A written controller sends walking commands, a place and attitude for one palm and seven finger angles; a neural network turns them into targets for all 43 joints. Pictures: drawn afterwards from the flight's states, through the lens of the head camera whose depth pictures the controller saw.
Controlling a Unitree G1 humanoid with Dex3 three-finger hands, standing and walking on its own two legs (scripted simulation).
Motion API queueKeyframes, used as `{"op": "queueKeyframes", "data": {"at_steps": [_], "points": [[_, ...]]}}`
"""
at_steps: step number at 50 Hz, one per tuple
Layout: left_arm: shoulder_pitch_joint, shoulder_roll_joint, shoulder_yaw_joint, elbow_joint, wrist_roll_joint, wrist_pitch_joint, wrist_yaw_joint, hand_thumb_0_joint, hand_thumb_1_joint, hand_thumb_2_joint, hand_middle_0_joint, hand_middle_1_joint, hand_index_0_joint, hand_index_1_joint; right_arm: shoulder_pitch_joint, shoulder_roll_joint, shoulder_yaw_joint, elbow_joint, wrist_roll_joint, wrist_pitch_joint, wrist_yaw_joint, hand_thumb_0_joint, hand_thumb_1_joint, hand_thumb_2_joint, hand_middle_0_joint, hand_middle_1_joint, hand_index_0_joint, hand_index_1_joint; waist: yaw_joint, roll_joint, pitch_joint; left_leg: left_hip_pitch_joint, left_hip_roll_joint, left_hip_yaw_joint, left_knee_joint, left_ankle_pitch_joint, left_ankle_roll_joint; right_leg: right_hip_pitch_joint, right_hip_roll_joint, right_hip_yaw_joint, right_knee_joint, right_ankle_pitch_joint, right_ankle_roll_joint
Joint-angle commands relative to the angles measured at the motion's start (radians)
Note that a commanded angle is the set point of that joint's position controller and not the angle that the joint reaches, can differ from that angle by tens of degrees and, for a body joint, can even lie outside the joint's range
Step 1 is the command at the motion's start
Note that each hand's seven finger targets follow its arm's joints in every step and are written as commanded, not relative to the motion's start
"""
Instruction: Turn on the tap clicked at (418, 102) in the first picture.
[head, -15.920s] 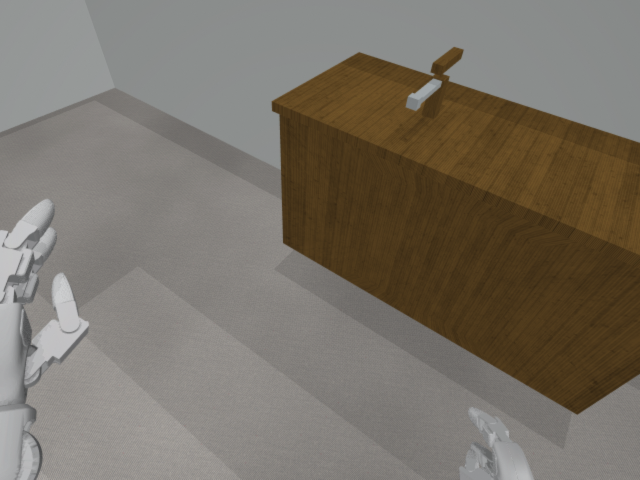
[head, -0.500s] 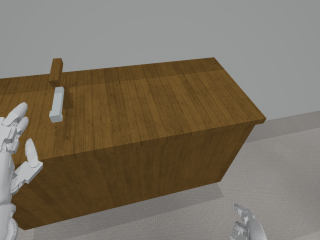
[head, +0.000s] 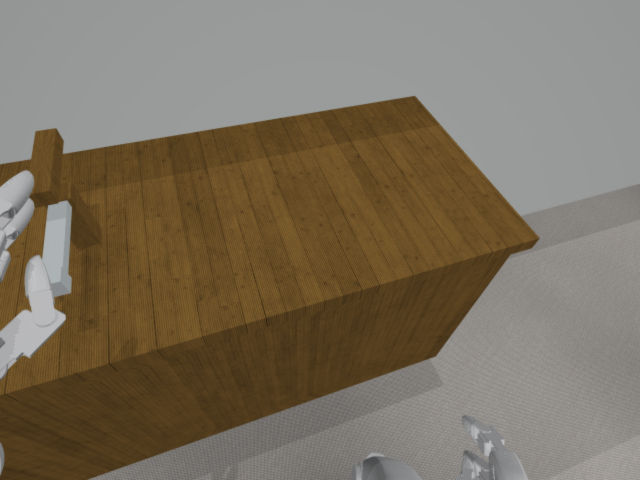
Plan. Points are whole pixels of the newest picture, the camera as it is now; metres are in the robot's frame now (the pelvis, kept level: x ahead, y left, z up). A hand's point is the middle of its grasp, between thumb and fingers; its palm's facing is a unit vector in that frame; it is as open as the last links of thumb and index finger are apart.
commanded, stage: come to a stop and stand still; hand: left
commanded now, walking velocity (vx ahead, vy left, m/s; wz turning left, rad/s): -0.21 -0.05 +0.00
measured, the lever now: (54, 282) +0.33 +0.35 +0.04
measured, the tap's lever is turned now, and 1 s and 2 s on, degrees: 0 0 0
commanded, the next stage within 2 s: look again from close up in 1.18 s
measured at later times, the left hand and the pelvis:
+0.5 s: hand out of the picture +0.24 +0.30 +0.19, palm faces +0.50 -0.80 -0.34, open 7.4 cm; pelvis +0.04 +0.04 -0.01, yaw +2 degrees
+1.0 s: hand (15, 247) +0.29 +0.31 +0.17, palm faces +0.40 -0.83 -0.38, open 7.4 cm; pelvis +0.08 +0.06 +0.01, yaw +1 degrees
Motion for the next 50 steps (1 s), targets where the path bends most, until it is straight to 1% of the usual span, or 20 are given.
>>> {"op": "queueKeyframes", "data": {"at_steps": [1,2,3,4,5,6,8,9,11,13,16,19,20,23,25,28,33,34,41,50], "points": [[0.050,0.147,0.145,-0.140,-0.031,-0.039,0.010,0.000,0.900,0.900,-0.200,-0.300,-0.200,-0.300,-0.086,-0.138,-0.057,-0.154,-0.001,-0.035,-0.028,0.000,-0.900,-0.900,0.200,0.300,0.200,0.300,0.044,0.117,-0.194,0.012,0.206,-0.094,0.118,0.863,-0.135,0.303,0.028,-0.057,-0.384,0.182,-0.032],[0.034,0.154,0.158,-0.149,-0.035,-0.038,0.010,0.000,0.900,0.900,-0.200,-0.300,-0.200,-0.300,-0.095,-0.143,-0.060,-0.162,0.002,-0.029,-0.027,0.000,-0.900,-0.900,0.200,0.300,0.200,0.300,0.059,0.067,-0.229,-0.088,0.194,-0.097,0.245,0.815,-0.167,0.485,0.017,-0.045,-0.473,0.301,-0.052],[0.013,0.171,0.173,-0.151,-0.031,-0.037,0.013,0.000,0.900,0.900,-0.200,-0.300,-0.200,-0.300,-0.110,-0.148,-0.063,-0.166,0.011,-0.023,-0.021,0.000,-0.900,-0.900,0.200,0.300,0.200,0.300,0.074,-0.044,-0.298,-0.299,0.147,-0.064,0.508,0.637,-0.181,0.729,-0.106,0.101,-0.438,0.555,-0.128],[0.004,0.169,0.162,-0.146,-0.042,-0.039,0.011,0.000,0.900,0.900,-0.200,-0.300,-0.200,-0.300,-0.146,-0.141,-0.063,-0.185,0.014,-0.029,-0.014,0.000,-0.900,-0.900,0.200,0.300,0.200,0.300,0.069,-0.163,-0.348,-0.491,0.030,-0.047,0.842,0.160,-0.211,0.845,-0.335,0.415,-0.408,0.944,-0.277],[-0.042,0.179,0.192,-0.181,-0.049,-0.061,0.019,0.000,0.900,0.900,-0.200,-0.300,-0.200,-0.300,-0.125,-0.162,-0.066,-0.176,0.000,-0.049,-0.007,0.000,-0.900,-0.900,0.200,0.300,0.200,0.300,0.052,-0.158,-0.310,-0.526,0.061,-0.150,0.971,-0.176,-0.148,0.726,-0.470,0.545,-0.462,0.939,-0.320],[-0.030,0.177,0.202,-0.163,-0.037,-0.057,0.026,0.000,0.900,0.900,-0.200,-0.300,-0.200,-0.300,-0.090,-0.146,-0.059,-0.162,0.001,-0.048,-0.005,0.000,-0.900,-0.900,0.200,0.300,0.200,0.300,0.040,-0.098,-0.213,-0.504,0.117,-0.204,0.949,-0.181,-0.137,0.572,-0.455,0.533,-0.501,0.758,-0.283],[-0.036,0.160,0.164,-0.187,-0.029,-0.057,0.026,0.000,0.900,0.900,-0.200,-0.300,-0.200,-0.300,-0.121,-0.137,-0.054,-0.150,0.013,-0.034,0.003,0.000,-0.900,-0.900,0.200,0.300,0.200,0.300,0.048,-0.069,-0.143,-0.405,0.151,-0.183,0.833,-0.120,-0.136,0.366,-0.380,0.433,-0.553,0.491,-0.219],[-0.087,0.190,0.174,-0.244,-0.020,-0.065,0.036,0.000,0.900,0.900,-0.200,-0.300,-0.200,-0.300,-0.152,-0.122,-0.038,-0.134,0.009,-0.026,-0.004,0.000,-0.900,-0.900,0.200,0.300,0.200,0.300,0.045,-0.037,-0.152,-0.313,0.175,-0.158,0.686,-0.133,-0.126,0.298,-0.356,0.378,-0.542,0.472,-0.194],[-0.129,0.152,0.119,-0.258,-0.018,-0.062,0.047,0.000,0.900,0.900,-0.200,-0.300,-0.200,-0.300,-0.157,-0.107,-0.027,-0.132,0.001,-0.040,-0.025,0.000,-0.900,-0.900,0.200,0.300,0.200,0.300,0.046,-0.062,-0.125,-0.152,0.150,-0.065,0.459,-0.058,-0.113,0.168,-0.290,0.244,-0.604,0.194,-0.146],[-0.146,0.141,0.098,-0.241,-0.016,-0.044,0.059,0.000,0.900,0.900,-0.200,-0.300,-0.200,-0.300,-0.165,-0.115,-0.025,-0.116,-0.009,-0.063,-0.042,0.000,-0.900,-0.900,0.200,0.300,0.200,0.300,0.053,-0.068,-0.110,-0.072,0.091,0.032,0.300,0.010,-0.111,0.155,-0.248,0.226,-0.641,-0.090,-0.121],[-0.161,0.129,0.078,-0.238,-0.011,-0.023,0.066,0.000,0.900,0.900,-0.200,-0.300,-0.200,-0.300,-0.144,-0.125,-0.037,-0.117,-0.011,-0.078,-0.060,0.000,-0.900,-0.900,0.200,0.300,0.200,0.300,0.043,0.010,-0.083,0.023,0.100,-0.006,0.069,0.044,-0.103,0.120,-0.198,0.194,-0.548,-0.251,-0.067],[-0.155,0.133,0.102,-0.211,-0.005,-0.018,0.069,0.000,0.900,0.900,-0.200,-0.300,-0.200,-0.300,-0.167,-0.155,-0.045,-0.150,0.003,-0.070,-0.068,0.000,-0.900,-0.900,0.200,0.300,0.200,0.300,0.055,0.185,-0.060,-0.139,0.307,-0.303,-0.171,0.010,-0.014,0.219,-0.041,0.095,-0.295,-0.122,0.013],[-0.159,0.117,0.098,-0.167,-0.004,-0.022,0.064,0.000,0.900,0.900,-0.200,-0.300,-0.200,-0.300,-0.169,-0.143,-0.041,-0.151,0.006,-0.067,-0.064,0.000,-0.900,-0.900,0.200,0.300,0.200,0.300,0.062,0.159,-0.071,-0.223,0.332,-0.304,-0.185,0.039,-0.004,0.294,-0.029,0.103,-0.267,-0.103,0.016],[-0.191,0.093,0.081,-0.068,0.011,-0.008,0.044,0.000,0.900,0.900,-0.200,-0.300,-0.200,-0.300,-0.153,-0.135,-0.031,-0.150,0.013,-0.065,-0.052,0.000,-0.900,-0.900,0.200,0.300,0.200,0.300,0.048,0.173,-0.024,-0.419,0.261,-0.197,-0.174,-0.250,-0.045,0.425,-0.040,0.127,-0.374,-0.052,0.013],[-0.192,0.076,0.046,-0.094,0.013,-0.013,0.041,0.000,0.900,0.900,-0.200,-0.300,-0.200,-0.300,-0.141,-0.136,-0.031,-0.149,0.009,-0.076,-0.047,0.000,-0.900,-0.900,0.200,0.300,0.200,0.300,0.041,0.122,-0.056,-0.315,0.191,-0.147,-0.092,-0.146,-0.067,0.386,-0.058,0.173,-0.492,-0.008,0.000],[-0.208,0.052,-0.009,-0.122,0.006,0.006,0.030,0.000,0.900,0.900,-0.200,-0.300,-0.200,-0.300,-0.128,-0.138,-0.031,-0.146,0.005,-0.079,-0.037,0.000,-0.900,-0.900,0.200,0.300,0.200,0.300,0.033,0.010,-0.060,-0.191,0.145,-0.112,-0.029,-0.096,-0.096,0.253,-0.098,0.238,-0.610,-0.177,-0.020],[-0.235,0.096,0.028,-0.165,0.013,0.012,0.044,0.000,0.900,0.900,-0.200,-0.300,-0.200,-0.300,-0.146,-0.139,-0.024,-0.137,0.001,-0.091,-0.048,0.000,-0.900,-0.900,0.200,0.300,0.200,0.300,0.046,0.122,-0.103,-0.205,0.197,-0.175,-0.170,-0.057,-0.084,0.378,-0.037,0.153,-0.526,-0.009,0.010],[-0.226,0.144,0.069,-0.190,0.011,0.010,0.048,0.000,0.900,0.900,-0.200,-0.300,-0.200,-0.300,-0.157,-0.137,-0.023,-0.131,0.002,-0.091,-0.053,0.000,-0.900,-0.900,0.200,0.300,0.200,0.300,0.046,0.144,-0.115,-0.197,0.204,-0.183,-0.188,-0.035,-0.080,0.411,-0.032,0.135,-0.506,0.046,0.015],[-0.108,0.093,0.052,-0.141,-0.003,0.015,0.036,0.000,0.900,0.900,-0.200,-0.300,-0.200,-0.300,-0.138,-0.133,-0.032,-0.140,0.004,-0.080,-0.046,0.000,-0.900,-0.900,0.200,0.300,0.200,0.300,0.046,0.082,-0.172,-0.139,0.187,-0.136,-0.133,0.241,-0.102,0.468,-0.044,0.116,-0.517,0.233,0.016],[-0.086,0.097,0.053,-0.144,-0.012,0.025,0.038,0.000,0.900,0.900,-0.200,-0.300,-0.200,-0.300,-0.150,-0.142,-0.041,-0.142,0.007,-0.053,-0.055,0.000,-0.900,-0.900,0.200,0.300,0.200,0.300,0.041,0.067,-0.175,-0.090,0.174,-0.101,-0.088,0.324,-0.102,0.435,-0.063,0.126,-0.537,0.307,0.012]]}}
